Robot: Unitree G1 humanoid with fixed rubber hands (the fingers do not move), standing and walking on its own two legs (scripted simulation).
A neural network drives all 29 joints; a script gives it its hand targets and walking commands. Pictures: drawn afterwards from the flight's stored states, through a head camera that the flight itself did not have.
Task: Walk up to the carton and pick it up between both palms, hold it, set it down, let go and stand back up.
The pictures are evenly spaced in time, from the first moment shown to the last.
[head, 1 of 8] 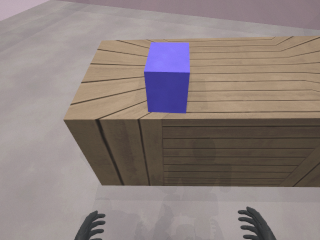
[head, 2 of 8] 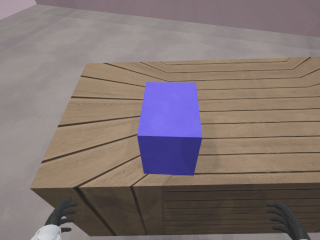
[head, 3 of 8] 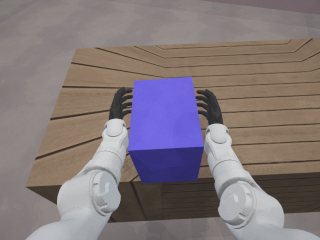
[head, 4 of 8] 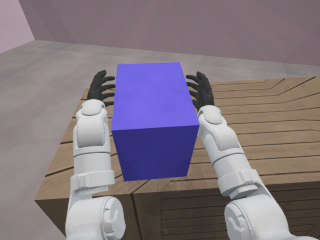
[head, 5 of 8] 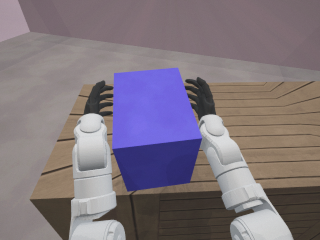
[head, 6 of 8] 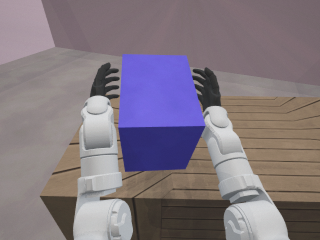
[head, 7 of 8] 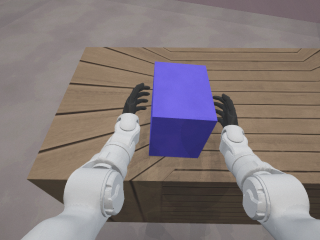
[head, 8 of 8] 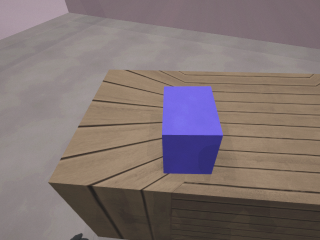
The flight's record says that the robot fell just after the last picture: no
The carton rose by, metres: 0.26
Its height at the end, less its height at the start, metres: +0.00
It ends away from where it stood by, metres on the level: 0.04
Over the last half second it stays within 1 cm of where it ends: yes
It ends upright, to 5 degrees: yes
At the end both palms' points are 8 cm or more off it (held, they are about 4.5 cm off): yes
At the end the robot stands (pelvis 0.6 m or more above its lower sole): yes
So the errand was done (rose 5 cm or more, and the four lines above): yes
